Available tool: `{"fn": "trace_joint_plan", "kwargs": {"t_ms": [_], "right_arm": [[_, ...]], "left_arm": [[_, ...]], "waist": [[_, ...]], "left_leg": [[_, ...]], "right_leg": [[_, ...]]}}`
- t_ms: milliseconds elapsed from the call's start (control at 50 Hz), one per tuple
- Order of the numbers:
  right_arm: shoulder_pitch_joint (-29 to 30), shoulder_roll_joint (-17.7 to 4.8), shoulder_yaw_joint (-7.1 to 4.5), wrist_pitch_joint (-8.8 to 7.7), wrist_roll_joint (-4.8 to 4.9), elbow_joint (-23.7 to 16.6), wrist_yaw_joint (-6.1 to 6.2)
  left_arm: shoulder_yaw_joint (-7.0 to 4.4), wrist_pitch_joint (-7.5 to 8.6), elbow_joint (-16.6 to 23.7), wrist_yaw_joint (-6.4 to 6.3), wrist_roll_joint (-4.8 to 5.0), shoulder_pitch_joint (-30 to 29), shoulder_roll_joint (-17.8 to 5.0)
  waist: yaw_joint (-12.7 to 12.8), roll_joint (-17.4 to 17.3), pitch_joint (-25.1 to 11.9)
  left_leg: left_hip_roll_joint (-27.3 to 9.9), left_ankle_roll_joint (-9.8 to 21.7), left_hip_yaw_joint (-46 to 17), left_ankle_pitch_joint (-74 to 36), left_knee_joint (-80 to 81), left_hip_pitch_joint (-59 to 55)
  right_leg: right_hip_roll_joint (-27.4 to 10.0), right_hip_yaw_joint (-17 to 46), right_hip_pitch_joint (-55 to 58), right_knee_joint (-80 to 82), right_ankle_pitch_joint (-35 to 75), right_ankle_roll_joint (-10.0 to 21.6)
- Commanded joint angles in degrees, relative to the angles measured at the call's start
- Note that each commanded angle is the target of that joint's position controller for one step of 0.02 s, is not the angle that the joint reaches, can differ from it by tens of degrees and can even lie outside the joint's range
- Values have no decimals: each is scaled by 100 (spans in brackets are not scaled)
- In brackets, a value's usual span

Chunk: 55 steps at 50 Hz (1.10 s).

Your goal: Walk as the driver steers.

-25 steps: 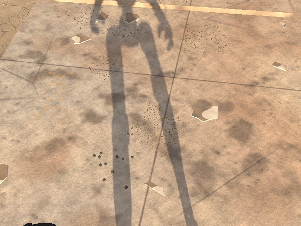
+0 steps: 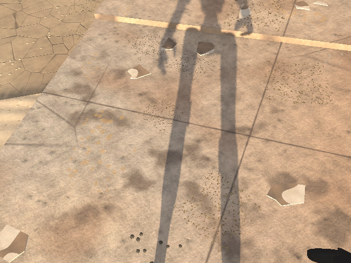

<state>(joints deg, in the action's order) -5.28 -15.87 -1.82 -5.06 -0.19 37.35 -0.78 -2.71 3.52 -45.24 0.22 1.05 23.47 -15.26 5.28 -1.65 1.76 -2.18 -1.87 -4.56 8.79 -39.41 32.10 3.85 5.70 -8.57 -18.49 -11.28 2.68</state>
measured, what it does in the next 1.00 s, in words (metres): walks ahead, turning right: left foot, then right foot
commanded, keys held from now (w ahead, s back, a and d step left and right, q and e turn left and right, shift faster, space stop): w+e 0.72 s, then w+q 0.28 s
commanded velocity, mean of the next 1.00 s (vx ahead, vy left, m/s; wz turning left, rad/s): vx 0.50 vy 0.00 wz -0.39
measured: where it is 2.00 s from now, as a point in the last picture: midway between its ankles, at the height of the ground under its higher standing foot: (258, 200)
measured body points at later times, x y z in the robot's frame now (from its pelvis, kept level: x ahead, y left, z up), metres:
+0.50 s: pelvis +0.25 +0.02 -0.01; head +0.28 +0.01 +0.44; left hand +0.52 +0.20 -0.09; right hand +0.19 -0.27 -0.13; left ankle +0.20 +0.15 -0.75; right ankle +0.37 -0.17 -0.69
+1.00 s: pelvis +0.50 -0.13 +0.00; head +0.52 -0.14 +0.45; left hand +0.69 +0.09 -0.11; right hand +0.53 -0.43 -0.11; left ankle +0.75 -0.04 -0.68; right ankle +0.42 -0.17 -0.75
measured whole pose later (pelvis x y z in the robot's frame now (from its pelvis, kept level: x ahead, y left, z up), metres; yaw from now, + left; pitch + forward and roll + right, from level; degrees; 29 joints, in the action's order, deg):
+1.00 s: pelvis +0.50 -0.13 +0.00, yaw -25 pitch +0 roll -1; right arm -9.8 -17.1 -2.5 -3.9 1.0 44.0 -0.9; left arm -2.3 4.5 -42.1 0.9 -0.7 16.9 -15.3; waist 2.3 -2.7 1.8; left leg -7.2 -1.6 -2.8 -4.8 -43.5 40.6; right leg 5.8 -1.4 -1.7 -13.2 -12.0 5.0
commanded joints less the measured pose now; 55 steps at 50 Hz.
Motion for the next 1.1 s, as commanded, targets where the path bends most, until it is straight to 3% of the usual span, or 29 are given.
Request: {"fn": "trace_joint_plan", "kwargs": {"t_ms": [20,80,120,140,160,180,200,220,240,260,300,400,480,560,600,620,640,660,680,700,720,740,760,780,820,880,960,1040,1100], "right_arm": [[446,-366,-81,-128,59,-420,-49],[509,-557,-172,-178,94,-464,-46],[-21,-702,-280,-193,81,-318,3],[-631,-896,-366,-201,27,-230,58],[-1529,-1267,-457,-162,-10,-114,112],[-1712,-1550,-531,-62,-33,53,46],[-1428,-1017,-421,-64,27,-12,19],[-1213,-737,-344,-64,49,-18,26],[-949,-586,-287,-73,4,-23,13],[-780,-456,-259,-70,-30,28,10],[-688,-439,-271,-113,-54,117,26],[-778,-748,-379,-144,-16,386,67],[-977,-970,-416,-75,44,571,105],[-1225,-1186,-478,48,153,756,113],[-1230,-1377,-532,126,186,759,152],[-1203,-1436,-546,174,200,746,176],[-1197,-1334,-496,184,193,710,204],[-1464,-863,-332,139,-11,539,194],[-1643,-470,-145,-38,-70,260,112],[-1025,-1043,-283,-193,114,189,27],[-669,-1052,-269,-274,246,50,-5],[-737,-929,-235,-289,178,157,33],[-842,-949,-263,-234,81,272,60],[-1014,-934,-269,-149,71,359,46],[-1209,-774,-243,-5,54,500,46],[-774,-613,-190,102,57,401,79],[-245,-480,-140,41,118,320,-11],[276,-414,-100,14,171,98,-137],[462,-344,-78,-38,32,-92,-266]], "left_arm": [[-298,21,385,-78,51,-148,-1109],[-320,-41,359,-103,80,-87,-1115],[-286,-73,393,-108,60,-158,-949],[-206,-59,461,-96,16,-241,-710],[-67,-39,579,-97,-122,-107,-257],[-47,20,802,-106,110,447,-286],[-180,-4,623,-136,184,246,-827],[-233,-35,664,-119,140,-198,-974],[-232,-71,629,-114,91,-308,-874],[-245,-91,680,-95,44,-453,-808],[-219,-146,754,-29,60,-548,-603],[-126,-163,1043,68,18,-1101,-387],[-49,-106,1277,221,15,-1846,-311],[-83,-125,1564,335,33,-2279,-442],[-195,-168,1587,342,-2,-2000,-659],[-315,-194,1466,323,-5,-1406,-864],[-501,-234,1215,243,17,-437,-1170],[-655,-300,1087,110,50,191,-1713],[-619,-215,1296,129,69,-97,-1964],[-471,-139,1324,173,26,-67,-1431],[-402,-76,1268,176,-16,-229,-1239],[-339,-45,1241,169,-28,-612,-1050],[-256,-16,1280,153,-76,-931,-800],[-211,7,1310,139,-142,-1095,-715],[-203,91,1167,134,-146,-1109,-740],[-221,176,899,88,-159,-919,-859],[-200,197,675,34,-173,-821,-883],[-239,165,364,20,-139,-528,-976],[-235,6,172,-39,-87,-444,-986]], "waist": [[-144,736,-133],[-268,790,-124],[-603,787,-282],[-926,615,-670],[-1172,-435,-1454],[-848,-2079,-1695],[-926,-1129,-986],[-949,-712,-456],[-812,-359,-277],[-724,-371,-110],[-618,-530,-43],[-658,-204,35],[-912,-95,207],[-913,-130,282],[-643,-334,-53],[-276,-338,-411],[232,-180,-901],[261,857,-1432],[-198,1731,-2279],[196,930,-2148],[98,737,-1324],[-221,181,-849],[-417,249,-656],[-569,431,-583],[-659,458,-536],[-535,418,-182],[-282,435,56],[-36,350,325],[-92,353,305]], "left_leg": [[281,-85,127,-814,698,-743],[279,45,12,-717,1117,-1233],[200,248,75,-521,1429,-2136],[-233,467,-255,-273,1452,-3075],[-1375,796,-1389,36,1469,-4402],[-2289,1553,-3845,1816,2186,-5040],[-2069,1470,-3675,2564,2437,-4498],[-1820,1287,-2745,1990,2437,-3986],[-1556,1201,-2093,1159,2527,-3524],[-1381,1192,-1622,549,2622,-3216],[-1193,1161,-909,-209,2845,-2810],[-1202,1275,104,-1326,3073,-2827],[-1154,1124,775,-1465,3090,-2913],[-1350,937,1121,-2308,2718,-3528],[-1339,810,1356,-4222,1890,-3722],[-1255,719,1491,-4883,996,-3610],[-1058,530,1621,-4575,-280,-2899],[-604,245,1664,-1471,-2272,-999],[498,38,599,2486,-3932,766],[157,143,-197,2191,-4121,1328],[-41,251,-80,1708,-3809,1466],[-335,249,-9,1265,-3252,1188],[-541,209,16,994,-2815,794],[-644,166,18,822,-2706,426],[-665,31,137,603,-2510,155],[-701,-91,138,-272,-1790,549],[-505,20,215,-1693,-408,465],[-308,190,215,-1784,353,712],[-67,369,452,-1162,825,588]], "right_leg": [[-1224,1210,-419,581,719,928],[-1314,1567,-341,271,278,745],[-1089,1565,-542,-259,220,528],[-796,1307,-916,-1149,149,337],[-292,632,-1737,-2999,-1397,70],[-52,173,-3327,-4427,-2418,-73],[-434,366,-3760,-5072,-1961,-152],[-568,276,-3834,-5183,-1458,-171],[-732,220,-3598,-5108,-1057,-227],[-859,208,-3517,-4911,-809,-259],[-1011,84,-3230,-4737,-503,-303],[-1067,-43,-3357,-3610,461,-416],[-946,-431,-2998,-2396,1302,-274],[-766,-722,-2843,-1826,818,28],[-383,-1060,-2135,-1769,217,273],[-138,-1188,-1308,-1627,135,443],[16,-1079,190,-1334,443,671],[-1106,763,2103,-1239,313,1180],[-2312,4041,3256,-258,-766,2197],[-2237,3839,3094,111,-1079,1906],[-2028,3011,2324,162,-776,1678],[-1813,2265,1434,183,-105,1465],[-1643,1740,832,247,633,1342],[-1544,1480,390,384,1079,1312],[-1495,1023,-69,611,1707,1359],[-1415,407,-196,903,1857,1250],[-1236,-288,-39,1096,1458,888],[-1553,-533,694,1122,1461,831],[-1658,-595,1162,436,3100,739]]}}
